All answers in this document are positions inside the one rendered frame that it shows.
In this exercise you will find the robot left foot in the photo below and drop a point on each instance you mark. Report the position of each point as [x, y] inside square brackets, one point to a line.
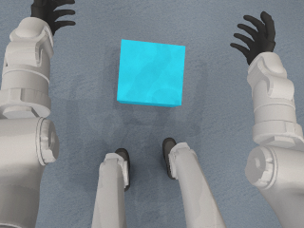
[123, 153]

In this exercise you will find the carton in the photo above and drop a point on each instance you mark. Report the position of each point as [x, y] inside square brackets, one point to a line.
[150, 73]

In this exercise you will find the robot left shin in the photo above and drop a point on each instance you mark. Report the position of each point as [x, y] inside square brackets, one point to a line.
[110, 156]

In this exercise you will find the robot right forearm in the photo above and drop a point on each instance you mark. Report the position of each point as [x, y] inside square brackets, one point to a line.
[273, 104]

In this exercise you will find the robot left hand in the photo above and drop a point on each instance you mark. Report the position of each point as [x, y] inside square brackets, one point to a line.
[45, 10]

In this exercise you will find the robot left upper arm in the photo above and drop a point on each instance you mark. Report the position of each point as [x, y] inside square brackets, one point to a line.
[27, 145]

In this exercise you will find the robot right hand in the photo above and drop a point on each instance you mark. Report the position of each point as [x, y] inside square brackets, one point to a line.
[264, 37]

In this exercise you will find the robot right upper arm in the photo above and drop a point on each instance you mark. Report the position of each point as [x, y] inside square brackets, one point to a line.
[278, 174]

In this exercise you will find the robot left forearm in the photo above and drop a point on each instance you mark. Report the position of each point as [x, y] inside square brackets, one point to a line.
[26, 71]

